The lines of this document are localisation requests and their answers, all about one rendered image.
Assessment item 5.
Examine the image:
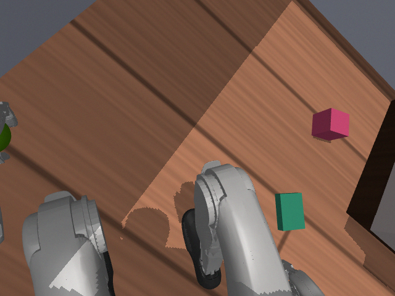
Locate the left robot hand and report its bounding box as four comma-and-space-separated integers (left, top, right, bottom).
0, 102, 18, 164

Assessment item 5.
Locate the left robot foot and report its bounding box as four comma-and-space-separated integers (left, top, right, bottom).
103, 251, 115, 296

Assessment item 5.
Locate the right robot hand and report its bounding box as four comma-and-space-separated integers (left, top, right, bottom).
282, 260, 325, 296

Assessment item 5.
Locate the right robot foot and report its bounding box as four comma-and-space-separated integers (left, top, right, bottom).
181, 208, 221, 289

